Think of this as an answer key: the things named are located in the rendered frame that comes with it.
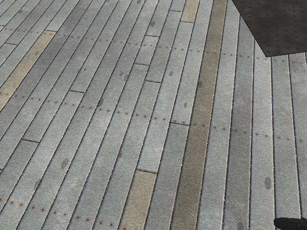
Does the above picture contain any right robot hand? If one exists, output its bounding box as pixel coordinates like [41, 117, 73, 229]
[273, 217, 307, 230]

